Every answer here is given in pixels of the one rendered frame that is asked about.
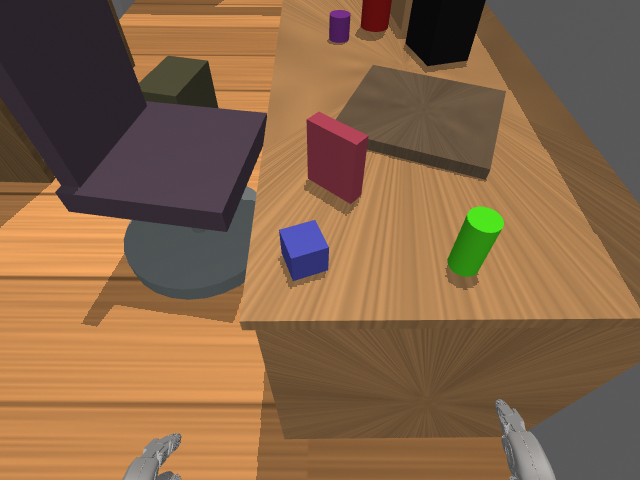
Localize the office chair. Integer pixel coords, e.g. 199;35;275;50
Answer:
0;0;267;300

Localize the bookshelf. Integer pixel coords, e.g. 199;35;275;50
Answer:
0;0;135;183

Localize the right robot hand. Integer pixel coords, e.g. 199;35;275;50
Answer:
495;399;556;480

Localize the left robot hand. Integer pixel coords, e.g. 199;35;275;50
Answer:
122;433;182;480

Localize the desk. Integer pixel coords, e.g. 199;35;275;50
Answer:
239;0;640;439

